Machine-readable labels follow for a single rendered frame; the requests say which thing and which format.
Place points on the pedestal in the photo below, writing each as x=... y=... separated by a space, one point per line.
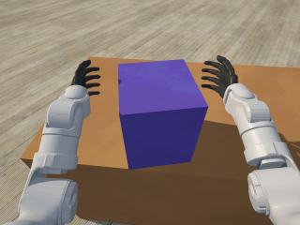
x=211 y=189

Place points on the robot right hand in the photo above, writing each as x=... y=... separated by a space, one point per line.
x=226 y=75

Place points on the robot left hand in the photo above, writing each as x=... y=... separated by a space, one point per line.
x=80 y=78

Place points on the robot right upper arm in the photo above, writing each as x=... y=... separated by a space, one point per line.
x=276 y=193

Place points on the carton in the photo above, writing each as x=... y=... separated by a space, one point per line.
x=161 y=111

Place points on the right robot forearm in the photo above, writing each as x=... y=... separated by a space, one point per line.
x=263 y=146

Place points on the robot left upper arm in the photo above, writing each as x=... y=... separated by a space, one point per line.
x=48 y=201

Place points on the left robot forearm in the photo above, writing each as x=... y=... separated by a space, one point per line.
x=62 y=130

